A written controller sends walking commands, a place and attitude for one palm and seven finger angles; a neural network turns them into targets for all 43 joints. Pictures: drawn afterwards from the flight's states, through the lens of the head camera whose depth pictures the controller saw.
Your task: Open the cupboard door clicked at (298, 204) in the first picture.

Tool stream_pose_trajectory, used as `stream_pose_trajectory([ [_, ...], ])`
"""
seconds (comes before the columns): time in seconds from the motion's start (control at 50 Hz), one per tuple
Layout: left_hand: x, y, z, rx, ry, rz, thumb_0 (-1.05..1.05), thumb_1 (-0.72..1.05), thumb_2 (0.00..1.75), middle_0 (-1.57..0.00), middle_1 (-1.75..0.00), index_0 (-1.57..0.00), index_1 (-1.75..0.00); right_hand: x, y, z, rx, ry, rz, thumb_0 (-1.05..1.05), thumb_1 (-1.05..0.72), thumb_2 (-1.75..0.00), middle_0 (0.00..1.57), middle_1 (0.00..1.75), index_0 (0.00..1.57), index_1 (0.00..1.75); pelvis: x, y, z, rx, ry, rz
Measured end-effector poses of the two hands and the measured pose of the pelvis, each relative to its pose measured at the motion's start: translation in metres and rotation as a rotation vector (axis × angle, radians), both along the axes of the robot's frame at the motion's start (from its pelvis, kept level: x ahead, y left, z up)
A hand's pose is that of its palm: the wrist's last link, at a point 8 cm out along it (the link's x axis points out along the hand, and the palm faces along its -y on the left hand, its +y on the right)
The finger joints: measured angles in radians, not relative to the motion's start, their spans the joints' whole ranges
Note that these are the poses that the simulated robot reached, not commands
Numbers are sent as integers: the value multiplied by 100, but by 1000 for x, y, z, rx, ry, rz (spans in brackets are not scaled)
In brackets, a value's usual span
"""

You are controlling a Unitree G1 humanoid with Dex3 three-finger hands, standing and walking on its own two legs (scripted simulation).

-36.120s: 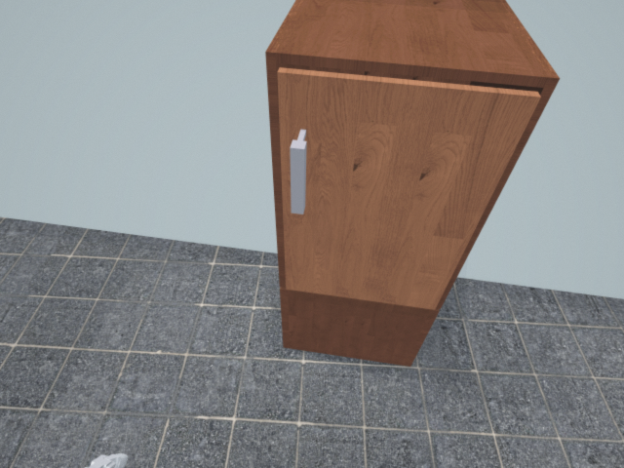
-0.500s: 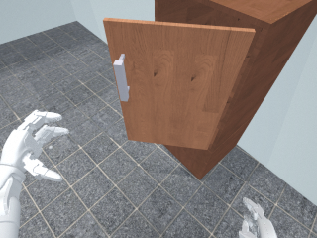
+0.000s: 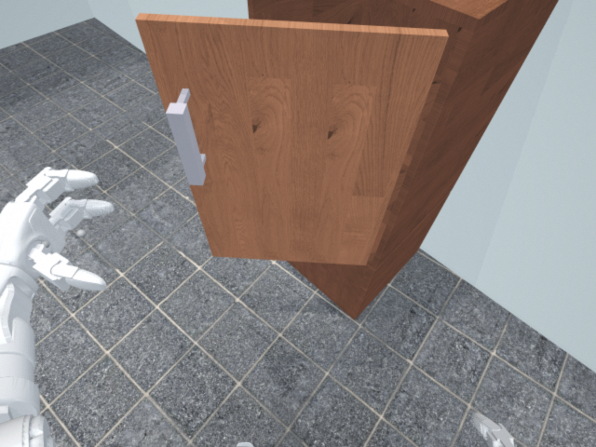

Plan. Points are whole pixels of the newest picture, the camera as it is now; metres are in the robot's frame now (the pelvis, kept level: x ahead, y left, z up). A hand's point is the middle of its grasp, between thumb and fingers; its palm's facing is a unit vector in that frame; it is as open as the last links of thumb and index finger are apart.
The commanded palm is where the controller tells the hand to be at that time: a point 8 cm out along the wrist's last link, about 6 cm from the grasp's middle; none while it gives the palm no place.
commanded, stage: move the hooked fingers beside the handle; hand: left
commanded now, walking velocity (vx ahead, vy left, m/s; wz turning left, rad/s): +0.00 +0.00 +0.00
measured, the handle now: (191, 138) +0.56 +0.18 +0.07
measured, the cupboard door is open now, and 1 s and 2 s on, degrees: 41 41 41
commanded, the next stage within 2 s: slide the fingers in behind the handle in 1.82 s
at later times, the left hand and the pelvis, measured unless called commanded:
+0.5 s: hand (108, 191) +0.43 +0.27 +0.09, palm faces -0.03 -1.00 -0.01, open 14.0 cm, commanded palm +0.41 +0.32 +0.08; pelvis +0.00 +0.03 +0.00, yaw +0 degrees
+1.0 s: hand (141, 156) +0.50 +0.24 +0.08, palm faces -0.02 -1.00 -0.01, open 14.0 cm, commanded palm +0.49 +0.29 +0.08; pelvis +0.00 +0.02 -0.02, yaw -1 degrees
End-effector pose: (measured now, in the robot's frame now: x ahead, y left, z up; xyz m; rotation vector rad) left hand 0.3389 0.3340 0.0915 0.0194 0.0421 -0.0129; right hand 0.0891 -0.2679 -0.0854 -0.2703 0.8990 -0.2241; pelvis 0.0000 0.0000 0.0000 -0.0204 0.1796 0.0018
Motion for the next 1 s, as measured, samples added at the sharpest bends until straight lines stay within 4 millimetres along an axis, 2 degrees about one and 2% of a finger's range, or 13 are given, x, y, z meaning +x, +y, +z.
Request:
stream_pose_trajectory([
  [0.1, 10, 1, -6, -3, 3, 6, -1, -50, 30, -30, -119, -30, -120, -8, 4, -3, -5, 46, -8, 1, -91, -90, 21, 30, 20, 30, 0, 4, -1, -5, 10, 4],
  [0.26, 37, -11, -1, -14, -35, -27, -1, -50, 30, -30, -120, -30, -120, -11, 16, -6, -1, 81, -17, 1, -90, -90, 21, 30, 20, 30, 1, 14, -1, -11, 23, 7],
  [0.42, 61, -8, -5, -7, -2, -11, -1, -50, 30, -30, -119, -30, -120, -20, 26, -8, 8, 120, -29, 1, -90, -90, 21, 30, 20, 30, 1, 22, -3, -16, 44, 3],
  [0.52, 73, -13, -1, -15, -39, -19, -1, -50, 30, -30, -119, -30, -120, -34, 29, -13, 9, 187, -38, 0, -90, -90, 21, 30, 20, 30, 1, 26, -5, -21, 55, 5],
  [0.68, 96, -15, -10, -9, 0, -13, -1, -50, 30, -30, -119, -30, -120, -61, 28, -15, -7, 274, -81, 0, -90, -90, 21, 30, 20, 30, -1, 28, -9, -26, 81, 4],
  [0.8, 113, -26, 0, -27, -57, -17, -1, -50, 30, -30, -120, -30, -120, -83, 26, -19, -7, 356, -108, 0, -91, -90, 21, 30, 20, 30, -1, 28, -11, -29, 98, 2],
  [0.92, 133, -33, -6, -21, 13, -18, -1, -50, 30, -30, -120, -30, -120, -101, 25, -19, -7, 400, -141, 0, -91, -90, 21, 30, 20, 30, -2, 25, -14, -30, 121, -2],
  [1.0, 144, -36, -6, -9, -2, -8, -1, -50, 30, -30, -119, -30, -120, -112, 23, -20, -7, 431, -159, 0, -91, -90, 21, 30, 20, 30, -2, 23, -16, -31, 140, -10],
])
